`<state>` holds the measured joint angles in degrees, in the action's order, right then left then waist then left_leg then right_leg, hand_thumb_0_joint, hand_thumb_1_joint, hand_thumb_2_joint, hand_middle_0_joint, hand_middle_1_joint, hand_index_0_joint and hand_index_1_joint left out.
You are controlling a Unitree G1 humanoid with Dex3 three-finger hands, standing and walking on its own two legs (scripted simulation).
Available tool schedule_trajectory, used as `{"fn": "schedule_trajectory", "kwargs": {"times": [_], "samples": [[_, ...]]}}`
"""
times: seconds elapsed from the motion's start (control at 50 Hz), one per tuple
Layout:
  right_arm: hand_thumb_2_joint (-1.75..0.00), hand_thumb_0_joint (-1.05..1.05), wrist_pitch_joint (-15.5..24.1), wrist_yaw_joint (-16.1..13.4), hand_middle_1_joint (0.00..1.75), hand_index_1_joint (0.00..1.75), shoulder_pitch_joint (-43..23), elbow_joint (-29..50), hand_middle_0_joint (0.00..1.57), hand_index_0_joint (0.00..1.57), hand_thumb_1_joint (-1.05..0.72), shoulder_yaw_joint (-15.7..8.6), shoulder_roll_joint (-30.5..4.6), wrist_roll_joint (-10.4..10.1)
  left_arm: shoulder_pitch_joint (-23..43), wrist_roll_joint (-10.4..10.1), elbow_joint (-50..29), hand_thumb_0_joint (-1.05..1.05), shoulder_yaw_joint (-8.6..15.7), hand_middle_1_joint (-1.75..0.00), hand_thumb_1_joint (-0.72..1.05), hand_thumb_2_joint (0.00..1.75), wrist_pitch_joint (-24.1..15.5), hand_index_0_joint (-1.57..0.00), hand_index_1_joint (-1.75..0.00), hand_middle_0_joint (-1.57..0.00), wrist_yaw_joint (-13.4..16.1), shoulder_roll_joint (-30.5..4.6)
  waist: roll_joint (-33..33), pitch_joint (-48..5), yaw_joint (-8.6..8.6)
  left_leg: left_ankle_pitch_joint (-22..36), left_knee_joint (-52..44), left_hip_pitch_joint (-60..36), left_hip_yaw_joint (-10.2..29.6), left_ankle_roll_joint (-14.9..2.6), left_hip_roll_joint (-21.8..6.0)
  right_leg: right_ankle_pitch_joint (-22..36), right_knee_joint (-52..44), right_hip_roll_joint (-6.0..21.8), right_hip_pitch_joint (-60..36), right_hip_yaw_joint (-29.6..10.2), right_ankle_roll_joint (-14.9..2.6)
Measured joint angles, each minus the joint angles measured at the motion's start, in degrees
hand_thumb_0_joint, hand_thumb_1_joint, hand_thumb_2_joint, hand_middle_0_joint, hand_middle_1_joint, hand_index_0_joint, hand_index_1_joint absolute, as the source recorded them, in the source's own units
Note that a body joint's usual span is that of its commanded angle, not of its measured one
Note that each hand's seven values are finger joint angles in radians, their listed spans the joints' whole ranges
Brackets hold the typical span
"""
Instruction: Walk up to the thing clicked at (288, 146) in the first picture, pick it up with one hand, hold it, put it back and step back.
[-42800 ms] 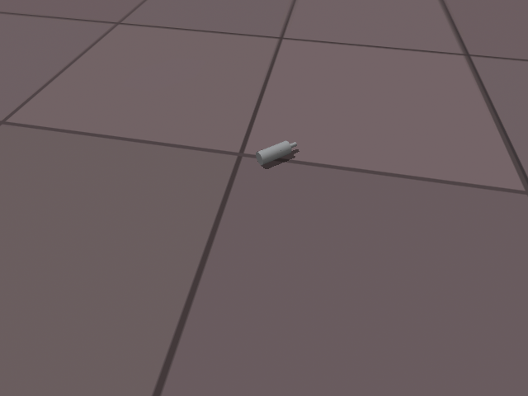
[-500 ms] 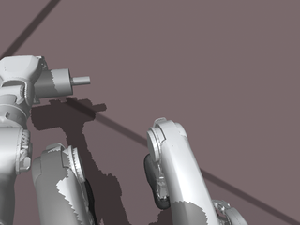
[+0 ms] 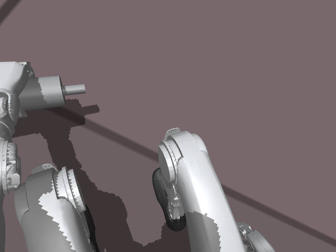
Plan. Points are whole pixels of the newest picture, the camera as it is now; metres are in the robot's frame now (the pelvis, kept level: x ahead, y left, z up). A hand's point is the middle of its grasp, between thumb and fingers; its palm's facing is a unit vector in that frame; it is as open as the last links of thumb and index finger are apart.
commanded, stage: rest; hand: left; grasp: from above
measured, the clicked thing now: (32, 94) +0.50 +0.20 -0.22
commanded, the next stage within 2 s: open in 1.14 s
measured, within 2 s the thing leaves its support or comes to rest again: rests again in 1.54 s
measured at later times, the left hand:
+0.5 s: hand (22, 96) +0.50 +0.22 -0.23, palm faces -0.47 -0.06 -0.88, open 10.6 cm
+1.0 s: hand (24, 96) +0.50 +0.22 -0.24, palm faces -0.46 -0.08 -0.88, open 10.4 cm
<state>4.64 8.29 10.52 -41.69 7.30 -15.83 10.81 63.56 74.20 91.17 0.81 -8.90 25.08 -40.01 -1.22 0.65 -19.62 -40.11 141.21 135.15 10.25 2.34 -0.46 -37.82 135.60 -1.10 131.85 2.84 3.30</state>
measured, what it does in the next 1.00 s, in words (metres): stands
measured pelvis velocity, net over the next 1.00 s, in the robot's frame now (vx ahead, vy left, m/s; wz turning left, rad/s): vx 0.00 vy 0.01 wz -0.07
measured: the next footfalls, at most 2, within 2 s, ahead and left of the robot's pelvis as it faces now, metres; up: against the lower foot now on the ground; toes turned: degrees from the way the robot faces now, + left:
none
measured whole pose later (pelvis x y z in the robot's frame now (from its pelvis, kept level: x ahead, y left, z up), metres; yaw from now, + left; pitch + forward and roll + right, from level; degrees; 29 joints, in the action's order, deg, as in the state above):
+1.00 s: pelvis +0.00 +0.01 -0.01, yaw -4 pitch +31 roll -12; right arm 10.5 14.6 8.3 -38.9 14.5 -18.1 14.5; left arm 66.6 74.3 99.7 2.9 -8.5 33.5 -49.0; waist -4.8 7.4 -24.7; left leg -42.4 145.0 135.1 14.0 1.9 -0.9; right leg -38.3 136.0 -2.4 130.4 5.8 4.2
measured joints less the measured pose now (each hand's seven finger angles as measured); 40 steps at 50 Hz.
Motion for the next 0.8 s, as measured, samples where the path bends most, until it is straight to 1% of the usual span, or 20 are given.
{"fn": "schedule_trajectory", "kwargs": {"times": [0.06,0.14,0.24,0.32,0.38,0.5,0.58,0.7,0.76,0.8], "samples": [[-0.9,0.0,0.4,0.49,0.3,0.3,0.25,-0.07,0.2,0.2,-0.91,0.15,0.11,0.34,-0.33,0.33,-0.44,-0.01,0.25,-0.65,-0.09,0.56,0.44,-0.63,-0.63,-0.63,1.14,-0.22,-0.19,0.28,-0.25,-0.35,0.48,0.34,0.06,0.09,0.02,-0.31,0.45,-0.02,0.35,0.01,-0.13],[-0.9,0.0,0.86,1.28,0.3,0.3,-0.03,-0.11,0.2,0.2,-0.91,0.77,0.13,0.85,-0.03,0.18,0.41,-0.01,0.66,-0.65,-0.08,0.56,1.05,-0.63,-0.63,-0.63,2.01,-0.79,-0.3,0.97,-0.68,-0.88,1.12,0.47,0.39,0.09,-0.06,-0.62,0.84,-0.17,0.46,0.21,0.08],[-0.9,0.0,1.4,2.17,0.3,0.3,-0.56,0.19,0.2,0.2,-0.91,1.57,0.09,1.19,0.43,-0.61,1.82,-0.01,1.02,-0.64,-0.07,0.56,1.58,-0.62,-0.62,-0.62,2.69,-1.61,-0.46,1.9,-1.18,-1.3,1.69,0.54,0.83,0.08,-0.19,-0.73,1.04,-0.4,0.49,0.53,0.22],[-0.89,0.0,1.92,2.67,0.3,0.3,-0.99,0.53,0.2,0.2,-0.91,2.37,-0.16,1.37,0.68,-0.89,2.85,-0.01,1.54,-0.64,-0.07,0.56,1.08,-0.62,-0.62,-0.62,3.06,-2.46,-0.64,2.61,-1.57,-1.56,2.11,0.57,1.27,0.07,-0.26,-0.77,1.11,-0.55,0.41,0.89,0.3],[-0.89,0.0,2.43,3.01,0.3,0.3,-1.33,0.85,0.2,0.2,-0.91,2.89,-0.39,1.6,0.86,-0.59,3.36,-0.01,1.51,-0.63,-0.06,0.56,0.62,-0.62,-0.61,-0.62,3.37,-3.36,-1.05,3.34,-1.99,-1.75,2.43,0.41,1.57,0.05,-0.31,-0.78,1.18,-0.67,0.17,1.12,0.41],[-0.9,0.0,3.42,3.76,0.3,0.3,-1.59,1.36,0.2,0.2,-0.91,3.68,-0.97,1.99,0.72,-0.18,3.72,-0.01,1.86,-0.62,-0.06,0.54,-0.06,-0.63,-0.6,-0.63,4.92,-4.7,-1.77,4.28,-2.63,-2.14,2.97,0.26,2.21,0.03,-0.37,-0.89,1.15,-0.85,-0.24,1.63,0.52],[-0.9,0.0,3.78,4.3,0.3,0.3,-1.74,1.34,0.2,0.2,-0.91,4.21,-1.21,2.36,1.09,-0.02,5.03,-0.01,1.38,-0.61,-0.05,0.52,0.24,-0.63,-0.58,-0.63,6.17,-5.17,-2.18,4.35,-3.06,-2.39,3.06,0.26,2.37,-0.09,-0.43,-1.02,1.02,-0.92,-0.38,1.79,0.56],[-0.9,0.0,4.51,4.96,0.3,0.3,-1.86,1.71,0.2,0.2,-0.91,4.84,-1.4,2.75,1.42,0.18,5.73,-0.01,1.98,-0.58,-0.04,0.5,0.55,-0.65,-0.56,-0.65,7.27,-6.23,-2.72,4.92,-3.77,-2.52,3.19,0.15,2.73,-0.14,-0.42,-1.07,0.79,-0.96,-0.75,2.13,0.5],[-0.9,0.0,4.97,5.43,0.3,0.3,-2.07,1.9,0.2,0.2,-0.91,5.39,-1.66,3.11,2.2,0.01,7.09,-0.01,1.56,-0.57,-0.03,0.48,0.76,-0.65,-0.55,-0.65,7.4,-6.89,-2.93,5.41,-4.22,-2.51,3.36,0.09,2.95,-0.25,-0.36,-1.03,0.74,-0.98,-0.99,2.31,0.71],[-0.9,0.0,5.33,5.6,0.3,0.3,-2.18,2.05,0.2,0.2,-0.91,5.72,-1.87,3.17,2.39,-0.05,7.25,-0.01,1.69,-0.56,-0.03,0.48,0.67,-0.66,-0.54,-0.65,7.3,-7.34,-3.01,5.87,-4.4,-2.51,3.52,0.09,3.15,-0.32,-0.37,-0.96,0.69,-1.05,-1.13,2.47,0.81]]}}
